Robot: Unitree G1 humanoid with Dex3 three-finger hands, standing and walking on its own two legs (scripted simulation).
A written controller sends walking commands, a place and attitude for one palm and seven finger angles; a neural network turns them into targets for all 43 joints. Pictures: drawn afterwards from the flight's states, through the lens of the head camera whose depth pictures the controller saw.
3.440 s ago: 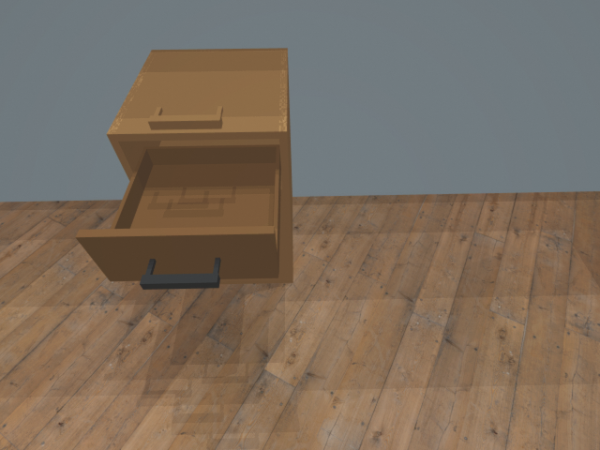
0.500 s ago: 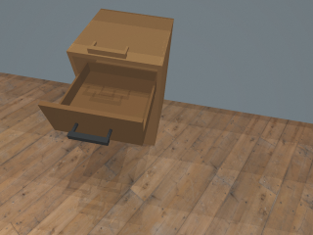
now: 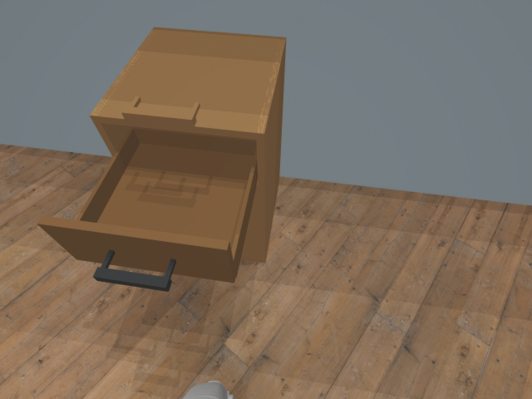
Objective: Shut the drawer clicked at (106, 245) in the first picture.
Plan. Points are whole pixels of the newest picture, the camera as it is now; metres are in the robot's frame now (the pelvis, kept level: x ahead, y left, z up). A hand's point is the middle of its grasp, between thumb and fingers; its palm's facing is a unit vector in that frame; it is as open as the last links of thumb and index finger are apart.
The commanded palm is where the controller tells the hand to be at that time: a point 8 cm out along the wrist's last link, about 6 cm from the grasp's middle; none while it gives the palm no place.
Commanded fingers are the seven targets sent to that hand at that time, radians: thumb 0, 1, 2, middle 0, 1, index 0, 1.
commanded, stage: come to a stop and stand still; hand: left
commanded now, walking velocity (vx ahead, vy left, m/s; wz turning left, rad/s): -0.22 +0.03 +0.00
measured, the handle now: (136, 269) +0.36 +0.29 -0.16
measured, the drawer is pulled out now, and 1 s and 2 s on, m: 0.30 0.30 0.30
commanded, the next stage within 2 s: none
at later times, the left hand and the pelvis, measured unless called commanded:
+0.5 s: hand out of the picture +0.03 +0.17 -0.15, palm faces +0.02 -0.96 -0.29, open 7.4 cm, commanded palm none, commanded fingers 0.00 0.90 0.90 -0.20 -0.30 -0.20 -0.30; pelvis +0.01 -0.02 +0.01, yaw -3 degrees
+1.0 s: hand out of the picture -0.03 +0.20 -0.18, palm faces -0.01 -0.98 -0.18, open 7.4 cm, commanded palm none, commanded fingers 0.00 0.90 0.90 -0.20 -0.30 -0.20 -0.30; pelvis -0.04 +0.03 +0.00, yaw -2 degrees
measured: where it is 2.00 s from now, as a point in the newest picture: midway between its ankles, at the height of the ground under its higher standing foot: outside the picture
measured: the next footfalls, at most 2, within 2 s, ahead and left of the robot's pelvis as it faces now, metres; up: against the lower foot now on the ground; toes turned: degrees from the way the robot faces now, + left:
left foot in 0.04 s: +0.10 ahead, +0.15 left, +0.00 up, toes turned +4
left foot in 0.62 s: +0.08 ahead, +0.08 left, +0.00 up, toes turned -1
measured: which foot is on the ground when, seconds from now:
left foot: up 0.00-0.02, down 0.04-0.26, up 0.28-0.60, down 0.62-1.00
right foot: down 0.00-1.00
